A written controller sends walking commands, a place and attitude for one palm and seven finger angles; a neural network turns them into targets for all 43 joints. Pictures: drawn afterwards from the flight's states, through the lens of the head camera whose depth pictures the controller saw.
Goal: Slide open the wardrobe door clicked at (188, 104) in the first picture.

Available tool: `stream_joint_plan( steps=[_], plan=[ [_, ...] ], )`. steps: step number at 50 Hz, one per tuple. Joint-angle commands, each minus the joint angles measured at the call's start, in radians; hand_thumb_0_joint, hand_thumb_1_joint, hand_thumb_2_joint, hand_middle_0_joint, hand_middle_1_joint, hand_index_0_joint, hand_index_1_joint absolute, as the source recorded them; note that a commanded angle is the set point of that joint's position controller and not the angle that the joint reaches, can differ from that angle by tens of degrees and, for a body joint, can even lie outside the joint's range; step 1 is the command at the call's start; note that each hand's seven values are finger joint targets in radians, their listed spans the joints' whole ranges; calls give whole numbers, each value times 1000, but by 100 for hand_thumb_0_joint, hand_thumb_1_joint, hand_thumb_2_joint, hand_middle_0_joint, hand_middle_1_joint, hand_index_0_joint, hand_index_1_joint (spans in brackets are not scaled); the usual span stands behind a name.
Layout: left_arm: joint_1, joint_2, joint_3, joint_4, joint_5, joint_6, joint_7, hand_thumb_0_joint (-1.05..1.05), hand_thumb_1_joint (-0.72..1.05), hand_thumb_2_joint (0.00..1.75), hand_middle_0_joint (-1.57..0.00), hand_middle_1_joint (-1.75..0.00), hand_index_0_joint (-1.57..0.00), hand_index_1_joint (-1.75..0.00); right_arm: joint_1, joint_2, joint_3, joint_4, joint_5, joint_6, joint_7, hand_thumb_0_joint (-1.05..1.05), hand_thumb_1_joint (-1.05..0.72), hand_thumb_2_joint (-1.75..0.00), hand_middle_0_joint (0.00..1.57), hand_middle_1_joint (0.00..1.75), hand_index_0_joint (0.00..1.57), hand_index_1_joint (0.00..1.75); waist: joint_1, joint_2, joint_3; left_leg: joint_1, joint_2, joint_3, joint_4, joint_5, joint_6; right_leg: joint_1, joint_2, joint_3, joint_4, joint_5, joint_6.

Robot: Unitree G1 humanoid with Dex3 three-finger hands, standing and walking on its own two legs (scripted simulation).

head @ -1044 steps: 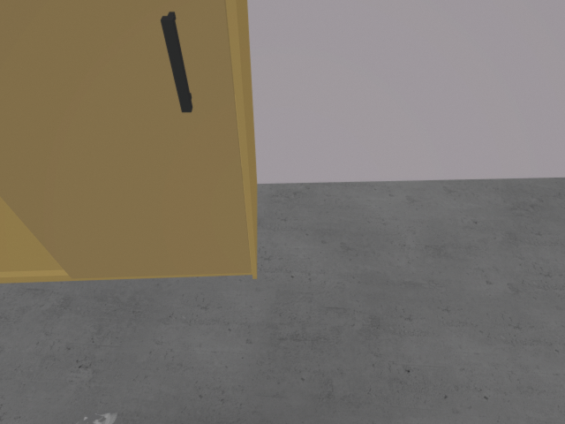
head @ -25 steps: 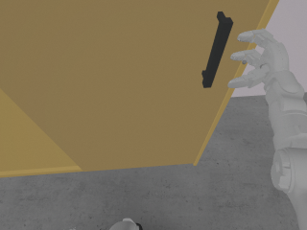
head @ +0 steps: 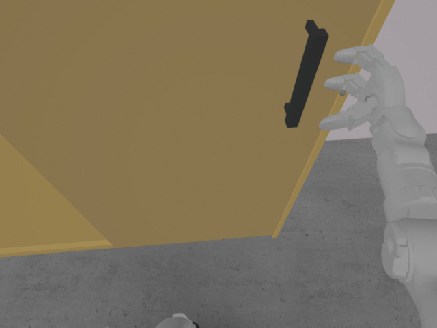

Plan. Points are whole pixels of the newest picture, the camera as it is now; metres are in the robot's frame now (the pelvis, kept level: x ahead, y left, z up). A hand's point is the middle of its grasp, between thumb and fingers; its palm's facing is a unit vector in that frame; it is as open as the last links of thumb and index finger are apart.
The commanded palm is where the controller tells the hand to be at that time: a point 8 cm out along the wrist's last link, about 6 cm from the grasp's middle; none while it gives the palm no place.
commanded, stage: move the hooked fingers beside the handle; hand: right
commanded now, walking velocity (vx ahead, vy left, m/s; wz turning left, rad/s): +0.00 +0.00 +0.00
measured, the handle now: (300, 79) +0.52 -0.10 +0.17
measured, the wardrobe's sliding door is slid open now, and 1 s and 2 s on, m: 0.00 0.00 0.00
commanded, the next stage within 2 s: none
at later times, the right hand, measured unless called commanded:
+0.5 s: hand (343, 92) +0.48 -0.17 +0.17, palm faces -0.09 +1.00 -0.05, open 13.5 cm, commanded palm +0.48 -0.16 +0.16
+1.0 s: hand (343, 92) +0.48 -0.17 +0.17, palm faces -0.10 +0.99 -0.05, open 13.5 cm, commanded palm +0.48 -0.17 +0.16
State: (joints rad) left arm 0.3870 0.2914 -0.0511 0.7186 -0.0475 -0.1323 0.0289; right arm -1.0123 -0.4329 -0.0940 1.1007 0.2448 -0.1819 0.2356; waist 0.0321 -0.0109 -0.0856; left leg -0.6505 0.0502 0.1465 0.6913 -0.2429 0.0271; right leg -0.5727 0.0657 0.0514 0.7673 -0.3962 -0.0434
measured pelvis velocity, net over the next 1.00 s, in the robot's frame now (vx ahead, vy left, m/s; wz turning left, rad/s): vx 0.00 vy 0.01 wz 0.00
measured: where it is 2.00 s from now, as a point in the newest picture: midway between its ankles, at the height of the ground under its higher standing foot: outside the picture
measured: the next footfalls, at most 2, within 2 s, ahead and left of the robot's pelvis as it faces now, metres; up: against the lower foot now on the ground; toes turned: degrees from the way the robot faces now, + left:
none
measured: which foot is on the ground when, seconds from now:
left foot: down 0.00-1.00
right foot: down 0.00-1.00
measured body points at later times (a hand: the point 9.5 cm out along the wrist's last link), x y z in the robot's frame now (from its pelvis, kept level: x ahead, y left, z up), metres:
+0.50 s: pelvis +0.01 +0.00 +0.00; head +0.07 +0.00 +0.45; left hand +0.09 +0.26 -0.12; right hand +0.48 -0.22 +0.18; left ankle +0.06 +0.11 -0.71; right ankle -0.02 -0.09 -0.71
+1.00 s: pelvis +0.00 +0.01 +0.00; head +0.06 +0.00 +0.45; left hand +0.07 +0.27 -0.11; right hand +0.48 -0.22 +0.18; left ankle +0.06 +0.11 -0.71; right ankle -0.02 -0.09 -0.71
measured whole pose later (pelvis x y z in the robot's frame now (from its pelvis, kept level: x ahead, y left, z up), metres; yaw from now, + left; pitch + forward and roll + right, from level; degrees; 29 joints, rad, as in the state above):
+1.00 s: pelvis +0.00 +0.01 +0.00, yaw +0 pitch +12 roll +1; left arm 0.36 0.30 -0.06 0.70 -0.05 -0.09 0.04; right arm -1.02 -0.46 -0.13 1.12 0.22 -0.17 0.29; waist 0.04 -0.01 -0.09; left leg -0.65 0.04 0.15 0.69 -0.24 0.03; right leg -0.57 0.06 0.05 0.76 -0.40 -0.04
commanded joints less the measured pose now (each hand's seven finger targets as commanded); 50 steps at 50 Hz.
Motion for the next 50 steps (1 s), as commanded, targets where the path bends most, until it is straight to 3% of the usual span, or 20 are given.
stream_joint_plan(
  steps=[1, 5, 7, 10, 12, 14, 16, 17, 18, 21, 22, 25, 27, 30, 32, 35, 38, 42, 47, 50],
  plan=[
    [61, 156, 59, -74, -6, -30, 11, 0, 90, 90, -20, -30, -20, -30, -575, 178, 115, -196, -28, -5, 60, 0, 50, -30, 30, 120, 30, 120, 189, -58, -212, 54, -44, -88, -78, 15, 14, 169, -53, 71, -171, 33, 39],
    [61, 155, 56, -73, -5, -21, 13, 0, 90, 90, -20, -30, -20, -30, -578, 162, 98, -178, -36, 9, 57, 0, 50, -30, 30, 120, 30, 120, 184, -49, -221, 66, -43, -89, -75, 26, 15, 162, -50, 72, -171, 54, 40],
    [59, 151, 55, -76, -3, -16, 11, 0, 90, 90, -20, -30, -20, -30, -573, 159, 98, -193, -37, 7, 62, 0, 50, -30, 30, 120, 30, 120, 178, -75, -250, 68, -44, -87, -68, 53, 17, 192, -48, 70, -159, 118, 44],
    [52, 148, 53, -81, -5, -8, 11, 0, 90, 90, -20, -30, -20, -30, -559, 167, 97, -177, -30, 13, 70, 0, 50, -30, 30, 120, 30, 120, 180, -49, -219, 68, -45, -86, -73, 46, 16, 171, -50, 68, -162, 101, 43],
    [50, 150, 52, -85, -6, -2, 11, 0, 90, 90, -20, -30, -20, -30, -560, 144, 83, -188, -30, 8, 71, 0, 50, -30, 30, 120, 30, 120, 174, -62, -233, 77, -46, -85, -69, 58, 19, 179, -49, 68, -159, 130, 45],
    [44, 144, 54, -89, -5, -3, 9, 0, 90, 90, -20, -30, -20, -30, -568, 181, 107, -211, -26, 3, 74, 0, 50, -30, 30, 120, 30, 120, 176, -72, -245, 66, -45, -83, -69, 65, 17, 211, -53, 72, -159, 149, 49],
    [46, 147, 56, -91, -4, 0, 8, 0, 90, 90, -20, -30, -20, -30, -556, 168, 98, -209, -26, -1, 71, 0, 50, -30, 30, 120, 30, 120, 172, -69, -246, 65, -47, -80, -64, 68, 20, 219, -52, 77, -155, 163, 51],
    [42, 145, 53, -91, -4, 2, 8, 0, 90, 90, -20, -30, -20, -30, -562, 179, 103, -201, -23, 2, 71, 0, 50, -30, 30, 120, 30, 120, 176, -70, -236, 60, -47, -81, -67, 64, 17, 211, -52, 75, -158, 155, 52],
    [44, 148, 55, -91, -4, 3, 8, 0, 90, 90, -20, -30, -20, -30, -560, 153, 87, -204, -27, -1, 70, 0, 50, -30, 30, 120, 30, 120, 170, -65, -237, 66, -46, -83, -66, 58, 18, 202, -52, 76, -161, 141, 53],
    [41, 146, 54, -94, -3, 3, 9, 0, 90, 90, -20, -30, -20, -30, -566, 176, 104, -214, -27, -8, 68, 0, 50, -30, 30, 120, 30, 120, 174, -77, -236, 66, -46, -81, -66, 64, 20, 215, -51, 77, -159, 156, 51],
    [43, 146, 55, -95, -2, 2, 7, 0, 90, 90, -20, -30, -20, -30, -585, 174, 108, -244, -30, -16, 68, 0, 50, -30, 30, 120, 30, 120, 171, -91, -268, 65, -46, -79, -60, 69, 19, 238, -53, 82, -159, 178, 59],
    [44, 147, 56, -91, -3, 6, 6, 0, 90, 90, -20, -30, -20, -30, -563, 184, 114, -213, -31, -12, 67, 0, 50, -30, 30, 120, 30, 120, 173, -59, -245, 64, -47, -80, -63, 59, 17, 218, -54, 82, -163, 152, 57],
    [44, 148, 57, -87, -1, 5, 8, 0, 90, 90, -20, -30, -20, -30, -583, 164, 102, -226, -33, -18, 64, 0, 50, -30, 30, 120, 30, 120, 176, -71, -250, 65, -48, -80, -65, 64, 18, 228, -53, 81, -159, 162, 56],
    [46, 148, 54, -86, -2, 5, 9, 0, 90, 90, -20, -30, -20, -30, -575, 181, 115, -206, -34, -12, 67, 0, 50, -30, 30, 120, 30, 120, 178, -58, -236, 67, -47, -83, -69, 48, 16, 204, -50, 77, -166, 120, 50],
    [46, 149, 54, -85, -2, 3, 10, 0, 90, 90, -20, -30, -20, -30, -580, 161, 102, -206, -34, -12, 67, 0, 50, -30, 30, 120, 30, 120, 178, -67, -246, 75, -46, -86, -72, 48, 16, 200, -47, 73, -162, 120, 47],
    [47, 153, 51, -81, -6, 6, 15, 0, 90, 90, -20, -30, -20, -30, -560, 130, 80, -158, -36, 2, 71, 0, 50, -30, 30, 120, 30, 120, 179, -26, -195, 88, -44, -93, -85, 20, 15, 135, -45, 64, -170, 54, 36],
    [51, 150, 52, -85, -3, 3, 15, 0, 90, 90, -20, -30, -20, -30, -570, 132, 84, -177, -39, -5, 75, 0, 50, -30, 30, 120, 30, 120, 174, -77, -245, 88, -44, -90, -73, 40, 18, 175, -46, 68, -164, 100, 42],
    [52, 157, 48, -85, -5, 5, 19, 0, 90, 90, -20, -30, -20, -30, -566, 81, 47, -151, -35, 2, 76, 0, 50, -30, 30, 120, 30, 120, 180, -26, -218, 116, -43, -100, -88, 15, 12, 109, -41, 54, -163, 46, 27],
    [56, 155, 51, -95, -7, 5, 18, 0, 90, 90, -20, -30, -20, -30, -567, 40, 21, -171, -34, -4, 90, 0, 50, -30, 30, 120, 30, 120, 171, -60, -265, 141, -43, -105, -86, 28, 12, 119, -40, 45, -159, 68, 27],
    [54, 156, 47, -100, -11, 7, 19, 0, 90, 90, -20, -30, -20, -30, -556, 20, 12, -155, -31, -6, 99, 0, 50, -30, 30, 120, 30, 120, 168, -43, -235, 153, -42, -111, -96, 10, 10, 89, -42, 40, -167, 41, 24]
  ],
)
